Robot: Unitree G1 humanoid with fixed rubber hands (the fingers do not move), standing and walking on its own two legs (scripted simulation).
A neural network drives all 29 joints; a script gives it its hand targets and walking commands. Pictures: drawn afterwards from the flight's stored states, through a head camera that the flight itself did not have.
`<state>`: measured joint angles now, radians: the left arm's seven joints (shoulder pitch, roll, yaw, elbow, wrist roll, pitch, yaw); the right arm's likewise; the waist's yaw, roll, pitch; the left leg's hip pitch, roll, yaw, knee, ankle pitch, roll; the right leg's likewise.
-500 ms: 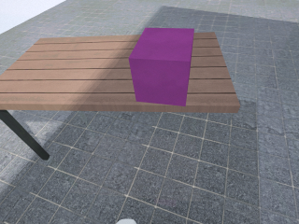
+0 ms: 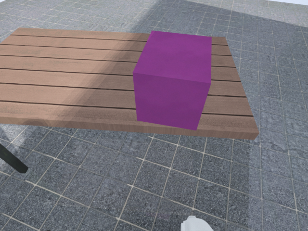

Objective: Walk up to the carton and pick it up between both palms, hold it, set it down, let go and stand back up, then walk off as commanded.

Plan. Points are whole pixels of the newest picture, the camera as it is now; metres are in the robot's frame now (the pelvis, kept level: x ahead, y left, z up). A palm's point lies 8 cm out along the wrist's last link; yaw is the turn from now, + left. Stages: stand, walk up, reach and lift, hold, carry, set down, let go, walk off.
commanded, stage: walk up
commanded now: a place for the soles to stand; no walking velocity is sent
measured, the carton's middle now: (173, 79) +0.63 -0.05 +0.01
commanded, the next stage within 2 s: reach and lift in 1.82 s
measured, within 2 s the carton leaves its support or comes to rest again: neither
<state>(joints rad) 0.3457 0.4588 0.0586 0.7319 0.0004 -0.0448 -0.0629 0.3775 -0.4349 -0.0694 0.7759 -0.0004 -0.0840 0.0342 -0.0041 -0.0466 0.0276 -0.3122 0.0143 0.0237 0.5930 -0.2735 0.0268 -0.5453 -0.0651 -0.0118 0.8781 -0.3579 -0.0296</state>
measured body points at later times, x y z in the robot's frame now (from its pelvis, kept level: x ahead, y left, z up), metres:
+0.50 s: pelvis +0.13 -0.02 -0.01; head +0.14 -0.02 +0.44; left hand +0.20 +0.32 -0.10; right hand +0.22 -0.34 -0.11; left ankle +0.18 +0.11 -0.73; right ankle +0.14 -0.15 -0.72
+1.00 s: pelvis +0.14 -0.01 -0.01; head +0.16 +0.00 +0.44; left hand +0.26 +0.32 -0.10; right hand +0.29 -0.33 -0.09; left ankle +0.17 +0.11 -0.73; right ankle +0.15 -0.15 -0.73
